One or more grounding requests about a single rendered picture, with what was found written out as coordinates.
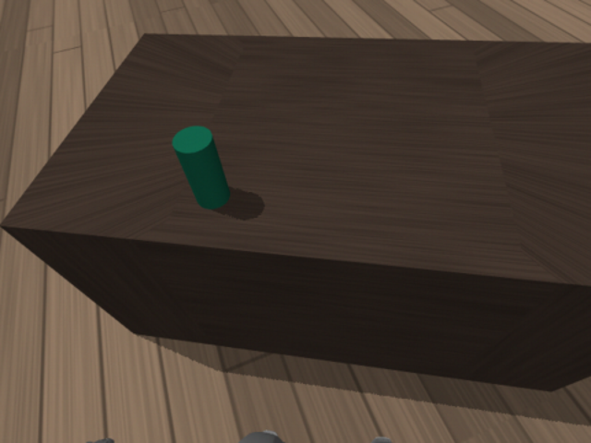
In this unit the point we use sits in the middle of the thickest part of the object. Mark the can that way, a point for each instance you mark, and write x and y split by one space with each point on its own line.
197 153

